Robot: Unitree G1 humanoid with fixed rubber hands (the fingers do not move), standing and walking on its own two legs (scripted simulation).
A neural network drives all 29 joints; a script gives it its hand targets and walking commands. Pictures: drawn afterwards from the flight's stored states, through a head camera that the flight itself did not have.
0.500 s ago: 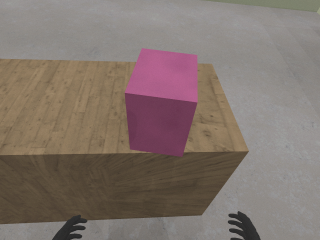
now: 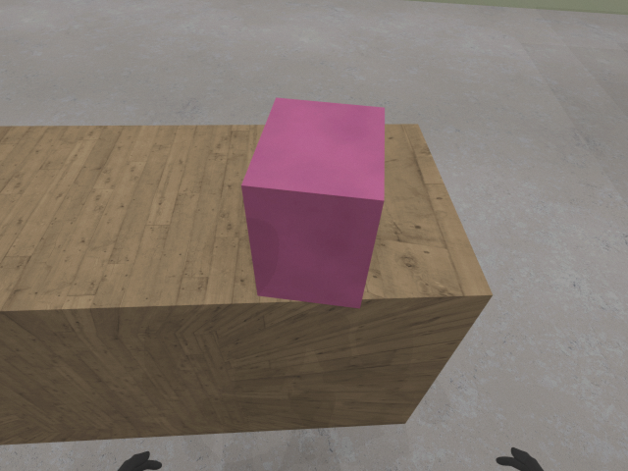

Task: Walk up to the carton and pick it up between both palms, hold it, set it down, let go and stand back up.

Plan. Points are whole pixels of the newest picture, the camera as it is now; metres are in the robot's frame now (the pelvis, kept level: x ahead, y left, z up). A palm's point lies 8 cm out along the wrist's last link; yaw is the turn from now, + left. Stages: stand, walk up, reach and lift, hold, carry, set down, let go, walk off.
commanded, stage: stand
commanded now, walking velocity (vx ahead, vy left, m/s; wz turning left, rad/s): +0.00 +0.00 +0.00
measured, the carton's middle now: (318, 205) +0.51 -0.05 +0.06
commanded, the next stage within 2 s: none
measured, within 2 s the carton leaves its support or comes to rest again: neither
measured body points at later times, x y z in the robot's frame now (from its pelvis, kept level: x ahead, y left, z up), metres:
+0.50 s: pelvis -0.01 +0.00 +0.00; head -0.01 +0.01 +0.45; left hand +0.12 +0.26 -0.12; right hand +0.07 -0.30 -0.11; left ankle +0.02 +0.13 -0.74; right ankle -0.02 -0.12 -0.74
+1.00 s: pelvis -0.03 +0.00 +0.00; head -0.04 +0.01 +0.45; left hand +0.08 +0.27 -0.13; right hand +0.04 -0.30 -0.11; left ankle +0.02 +0.13 -0.74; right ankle -0.02 -0.12 -0.74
